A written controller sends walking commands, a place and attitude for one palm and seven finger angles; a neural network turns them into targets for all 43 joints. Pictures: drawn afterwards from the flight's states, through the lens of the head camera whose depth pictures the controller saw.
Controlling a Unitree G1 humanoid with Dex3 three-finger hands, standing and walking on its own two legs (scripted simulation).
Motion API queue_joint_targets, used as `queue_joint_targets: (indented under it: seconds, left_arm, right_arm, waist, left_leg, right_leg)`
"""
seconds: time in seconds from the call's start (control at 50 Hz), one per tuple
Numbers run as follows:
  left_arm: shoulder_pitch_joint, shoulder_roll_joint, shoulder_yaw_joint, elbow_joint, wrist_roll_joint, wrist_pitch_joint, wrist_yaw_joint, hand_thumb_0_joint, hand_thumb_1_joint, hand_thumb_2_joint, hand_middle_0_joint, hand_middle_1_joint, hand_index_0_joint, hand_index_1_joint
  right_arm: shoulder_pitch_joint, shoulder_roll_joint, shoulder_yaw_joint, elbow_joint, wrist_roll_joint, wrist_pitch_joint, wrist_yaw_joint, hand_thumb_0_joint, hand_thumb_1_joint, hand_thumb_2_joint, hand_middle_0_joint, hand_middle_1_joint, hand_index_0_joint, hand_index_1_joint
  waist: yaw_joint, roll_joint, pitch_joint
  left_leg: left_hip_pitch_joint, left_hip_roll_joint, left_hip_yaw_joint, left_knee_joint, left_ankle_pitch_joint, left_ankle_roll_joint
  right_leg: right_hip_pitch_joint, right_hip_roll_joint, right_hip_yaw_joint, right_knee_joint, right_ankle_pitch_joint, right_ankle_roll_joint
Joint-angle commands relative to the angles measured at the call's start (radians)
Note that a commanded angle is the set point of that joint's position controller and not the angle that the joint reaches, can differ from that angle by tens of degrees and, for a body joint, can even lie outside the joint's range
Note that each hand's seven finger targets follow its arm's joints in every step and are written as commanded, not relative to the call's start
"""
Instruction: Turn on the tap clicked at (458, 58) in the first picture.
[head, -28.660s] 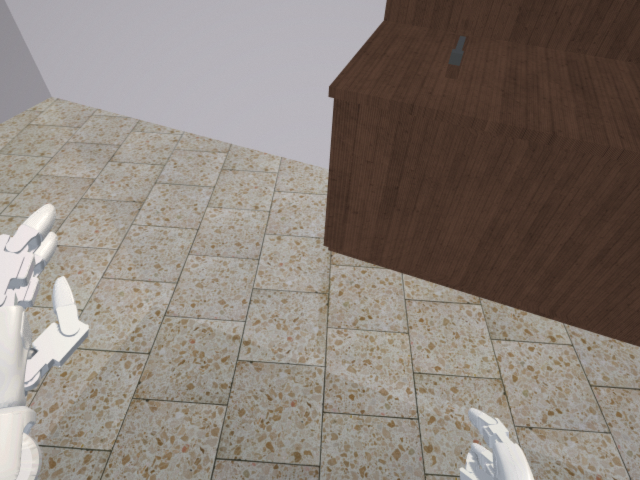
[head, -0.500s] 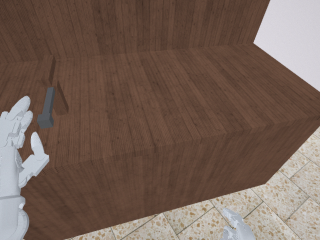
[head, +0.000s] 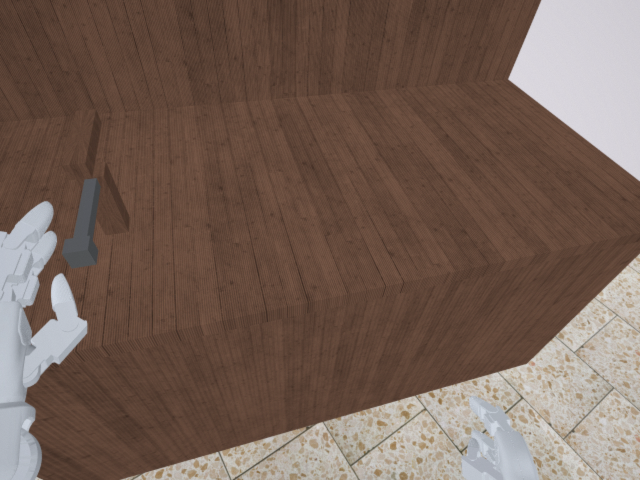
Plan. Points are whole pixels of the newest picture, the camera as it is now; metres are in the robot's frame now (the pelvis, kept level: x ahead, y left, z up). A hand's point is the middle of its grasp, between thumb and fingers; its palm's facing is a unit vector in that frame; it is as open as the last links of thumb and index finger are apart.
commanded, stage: look again from close up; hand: left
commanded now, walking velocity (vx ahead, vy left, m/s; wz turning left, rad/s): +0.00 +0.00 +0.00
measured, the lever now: (80, 252) +0.34 +0.33 +0.10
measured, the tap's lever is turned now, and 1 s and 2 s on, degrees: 0 0 0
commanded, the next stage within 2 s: come to a stop and stand still in 0.32 s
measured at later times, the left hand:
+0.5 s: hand (45, 313) +0.22 +0.29 +0.15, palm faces +0.38 -0.84 -0.38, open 7.4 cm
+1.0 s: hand out of the picture +0.24 +0.31 +0.21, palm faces +0.53 -0.75 -0.39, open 7.4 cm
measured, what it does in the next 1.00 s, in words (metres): stands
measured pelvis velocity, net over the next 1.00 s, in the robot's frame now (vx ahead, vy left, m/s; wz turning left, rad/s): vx -0.01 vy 0.02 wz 0.00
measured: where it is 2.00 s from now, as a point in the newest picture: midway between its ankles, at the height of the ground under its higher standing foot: outside the picture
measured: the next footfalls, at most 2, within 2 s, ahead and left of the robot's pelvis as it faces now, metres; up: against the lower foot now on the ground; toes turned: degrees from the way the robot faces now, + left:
none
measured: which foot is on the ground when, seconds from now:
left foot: down 0.00-1.00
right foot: down 0.00-1.00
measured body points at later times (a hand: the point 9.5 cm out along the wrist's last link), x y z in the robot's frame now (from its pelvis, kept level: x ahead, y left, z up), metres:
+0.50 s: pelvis +0.00 +0.03 +0.00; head +0.01 +0.06 +0.44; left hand +0.20 +0.33 +0.17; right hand +0.15 -0.20 -0.08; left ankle +0.02 +0.10 -0.74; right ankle +0.01 -0.12 -0.74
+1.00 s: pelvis -0.01 +0.02 -0.01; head +0.03 +0.05 +0.44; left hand +0.21 +0.35 +0.23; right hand +0.17 -0.18 -0.08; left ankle +0.02 +0.10 -0.74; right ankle +0.01 -0.12 -0.74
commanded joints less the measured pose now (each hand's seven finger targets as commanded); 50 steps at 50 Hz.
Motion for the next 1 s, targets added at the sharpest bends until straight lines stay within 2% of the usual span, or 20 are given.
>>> queue_joint_targets:
  seconds: [0.0,0.04,0.06,0.08,0.1,0.12,0.16,0.2,0.3,0.32,0.44,0.58,0.72,0.8,0.82,0.84,0.86,0.88,0.92,0.98]
  left_arm:
    - [-0.066,0.154,0.110,-0.224,-0.005,-0.065,0.016,0.000,0.900,0.900,-0.200,-0.300,-0.200,-0.300]
    - [-0.048,0.140,0.096,-0.214,-0.006,-0.057,0.015,0.000,0.900,0.900,-0.200,-0.300,-0.200,-0.300]
    - [-1.172,0.989,0.699,-0.465,0.167,-0.168,0.002,0.000,0.900,0.900,-0.200,-0.300,-0.200,-0.300]
    - [-0.576,0.336,0.275,0.169,0.054,-0.124,-0.049,0.000,0.900,0.900,-0.200,-0.300,-0.200,-0.300]
    - [-0.271,0.283,0.247,0.119,0.015,-0.127,-0.045,0.000,0.900,0.900,-0.200,-0.300,-0.200,-0.300]
    - [-0.172,0.111,0.115,0.156,-0.006,-0.110,-0.051,0.000,0.900,0.900,-0.200,-0.300,-0.200,-0.300]
    - [-0.204,0.113,0.063,-0.067,-0.009,-0.130,-0.057,0.000,0.900,0.900,-0.200,-0.300,-0.200,-0.300]
    - [-0.122,0.096,0.024,-0.163,-0.005,-0.129,-0.057,0.000,0.900,0.900,-0.200,-0.300,-0.200,-0.300]
    - [-0.082,0.231,0.196,-0.194,-0.003,-0.121,-0.034,0.000,0.900,0.900,-0.200,-0.300,-0.200,-0.300]
    - [-0.111,0.300,0.267,-0.216,-0.003,-0.123,-0.024,0.000,0.900,0.900,-0.200,-0.300,-0.200,-0.300]
    - [-0.234,0.220,0.201,-0.229,0.004,-0.153,-0.033,0.000,0.900,0.900,-0.200,-0.300,-0.200,-0.300]
    - [-0.141,0.116,0.084,-0.202,0.020,-0.130,-0.039,0.000,0.900,0.900,-0.200,-0.300,-0.200,-0.300]
    - [-0.129,0.204,0.188,-0.196,0.010,-0.119,-0.032,0.000,0.900,0.900,-0.200,-0.300,-0.200,-0.300]
    - [-0.163,0.169,0.149,-0.220,0.005,-0.125,-0.035,0.000,0.900,0.900,-0.200,-0.300,-0.200,-0.300]
    - [-1.105,0.986,0.404,-0.614,0.067,-0.283,-0.005,0.000,0.900,0.900,-0.200,-0.300,-0.200,-0.300]
    - [-0.696,0.416,0.358,-0.144,0.097,-0.213,-0.022,0.000,0.900,0.900,-0.200,-0.300,-0.200,-0.300]
    - [-0.558,0.328,0.243,-0.101,0.063,-0.185,-0.033,0.000,0.900,0.900,-0.200,-0.300,-0.200,-0.300]
    - [-0.486,0.373,0.261,-0.048,0.043,-0.178,-0.024,0.000,0.900,0.900,-0.200,-0.300,-0.200,-0.300]
    - [-0.281,0.253,0.186,-0.015,0.004,-0.180,-0.045,0.000,0.900,0.900,-0.200,-0.300,-0.200,-0.300]
    - [-0.090,0.167,0.112,-0.150,-0.027,-0.181,-0.056,0.000,0.900,0.900,-0.200,-0.300,-0.200,-0.300]
  right_arm:
    - [-0.086,-0.114,-0.043,-0.159,0.005,-0.046,-0.010,0.000,-0.900,-0.900,0.200,0.300,0.200,0.300]
    - [-0.091,-0.113,-0.041,-0.160,0.006,-0.044,-0.011,0.000,-0.900,-0.900,0.200,0.300,0.200,0.300]
    - [0.032,-0.153,-0.054,-0.174,-0.031,-0.089,0.002,0.000,-0.900,-0.900,0.200,0.300,0.200,0.300]
    - [-0.070,-0.022,-0.009,-0.103,0.010,-0.082,0.004,0.000,-0.900,-0.900,0.200,0.300,0.200,0.300]
    - [-0.041,-0.104,-0.070,-0.142,0.000,-0.097,0.005,0.000,-0.900,-0.900,0.200,0.300,0.200,0.300]
    - [-0.045,-0.116,-0.074,-0.152,0.026,-0.102,0.028,0.000,-0.900,-0.900,0.200,0.300,0.200,0.300]
    - [-0.034,-0.131,-0.076,-0.163,0.019,-0.106,0.047,0.000,-0.900,-0.900,0.200,0.300,0.200,0.300]
    - [-0.055,-0.121,-0.068,-0.182,0.021,-0.111,0.063,0.000,-0.900,-0.900,0.200,0.300,0.200,0.300]
    - [-0.083,-0.120,-0.058,-0.206,0.017,-0.110,0.036,0.000,-0.900,-0.900,0.200,0.300,0.200,0.300]
    - [-0.094,-0.126,-0.055,-0.204,0.017,-0.105,0.026,0.000,-0.900,-0.900,0.200,0.300,0.200,0.300]
    - [-0.079,-0.111,-0.043,-0.190,0.011,-0.124,0.010,0.000,-0.900,-0.900,0.200,0.300,0.200,0.300]
    - [-0.046,-0.123,-0.058,-0.164,0.012,-0.135,0.039,0.000,-0.900,-0.900,0.200,0.300,0.200,0.300]
    - [-0.081,-0.114,-0.049,-0.185,0.015,-0.090,0.024,0.000,-0.900,-0.900,0.200,0.300,0.200,0.300]
    - [-0.083,-0.110,-0.046,-0.197,0.013,-0.089,0.018,0.000,-0.900,-0.900,0.200,0.300,0.200,0.300]
    - [0.086,-0.190,0.140,-0.312,0.055,-0.069,-0.043,0.000,-0.900,-0.900,0.200,0.300,0.200,0.300]
    - [0.004,-0.019,0.013,-0.238,0.042,-0.117,-0.019,0.000,-0.900,-0.900,0.200,0.300,0.200,0.300]
    - [-0.061,-0.075,0.026,-0.198,0.004,-0.114,0.023,0.000,-0.900,-0.900,0.200,0.300,0.200,0.300]
    - [-0.053,-0.164,-0.022,-0.189,-0.011,-0.114,0.037,0.000,-0.900,-0.900,0.200,0.300,0.200,0.300]
    - [-0.021,-0.151,-0.040,-0.179,-0.010,-0.122,0.070,0.000,-0.900,-0.900,0.200,0.300,0.200,0.300]
    - [0.018,-0.167,-0.063,-0.192,0.005,-0.128,0.109,0.000,-0.900,-0.900,0.200,0.300,0.200,0.300]
  waist:
    - [0.002,0.079,-0.120]
    - [0.002,0.078,-0.118]
    - [0.000,-0.062,0.126]
    - [-0.003,-0.060,-0.110]
    - [0.043,0.005,-0.053]
    - [0.029,0.149,-0.117]
    - [0.021,0.203,-0.185]
    - [0.026,0.129,-0.169]
    - [0.021,-0.101,-0.099]
    - [0.018,-0.074,-0.080]
    - [0.009,0.167,-0.076]
    - [0.008,0.107,-0.117]
    - [0.009,0.085,-0.073]
    - [0.008,0.097,-0.068]
    - [-0.071,0.389,0.025]
    - [0.021,0.159,-0.042]
    - [-0.005,0.083,-0.005]
    - [0.025,0.130,-0.043]
    - [0.017,0.118,-0.180]
    - [0.031,0.019,-0.181]
  left_leg:
    - [0.001,0.027,-0.037,-0.092,0.113,-0.028]
    - [0.000,0.032,-0.037,-0.092,0.109,-0.026]
    - [-0.159,0.091,-0.014,0.047,0.117,0.025]
    - [0.050,0.013,-0.031,0.021,0.148,0.029]
    - [0.052,0.036,-0.027,0.015,0.113,0.001]
    - [0.100,0.035,0.003,0.001,0.107,0.000]
    - [0.085,0.050,-0.026,-0.041,0.118,0.008]
    - [0.058,0.065,-0.047,-0.071,0.098,0.014]
    - [-0.024,0.067,-0.067,-0.100,-0.085,0.014]
    - [-0.029,0.064,-0.070,-0.108,-0.100,0.012]
    - [-0.051,0.090,-0.083,-0.145,-0.113,0.025]
    - [0.070,0.093,-0.058,-0.077,0.225,-0.014]
    - [0.004,0.074,-0.050,-0.112,0.072,-0.014]
    - [-0.012,0.068,-0.050,-0.126,-0.027,0.001]
    - [-0.271,0.041,-0.096,-0.090,-0.170,0.037]
    - [-0.105,0.157,-0.162,-0.080,-0.158,0.034]
    - [-0.065,0.111,-0.108,-0.130,-0.089,0.007]
    - [-0.027,0.083,-0.065,-0.086,-0.074,0.000]
    - [0.048,0.053,-0.045,-0.002,0.056,-0.013]
    - [0.036,0.051,-0.042,0.026,0.153,-0.012]
  right_leg:
    - [0.082,-0.043,0.054,-0.044,0.155,0.002]
    - [0.082,-0.045,0.052,-0.044,0.160,0.003]
    - [-0.135,-0.116,0.123,-0.136,0.136,0.074]
    - [-0.124,-0.143,0.136,-0.069,0.040,-0.026]
    - [-0.079,-0.118,0.209,-0.113,0.106,-0.019]
    - [-0.004,-0.128,0.182,-0.044,0.160,-0.042]
    - [0.052,-0.105,0.133,0.013,0.123,-0.024]
    - [0.057,-0.077,0.104,0.021,0.075,-0.009]
    - [0.027,-0.061,0.080,-0.002,-0.039,0.005]
    - [0.014,-0.059,0.078,-0.003,-0.055,0.004]
    - [0.073,-0.053,0.043,0.056,0.023,-0.002]
    - [0.045,-0.043,0.032,0.047,0.137,0.001]
    - [0.063,-0.047,0.039,0.012,0.112,0.002]
    - [0.079,-0.049,0.048,-0.002,0.084,0.002]
    - [0.078,-0.003,0.049,0.129,-0.122,0.060]
    - [-0.133,-0.100,0.023,0.124,-0.221,0.002]
    - [-0.104,-0.063,0.000,0.077,-0.215,-0.008]
    - [-0.092,-0.048,0.048,0.050,-0.112,-0.029]
    - [-0.048,-0.087,0.090,0.070,0.072,-0.048]
    - [-0.006,-0.117,0.107,0.062,0.195,-0.043]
